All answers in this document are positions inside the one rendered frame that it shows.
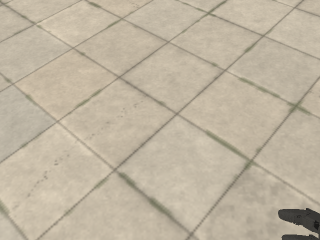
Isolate right robot hand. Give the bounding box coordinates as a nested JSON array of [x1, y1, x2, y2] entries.
[[278, 208, 320, 240]]

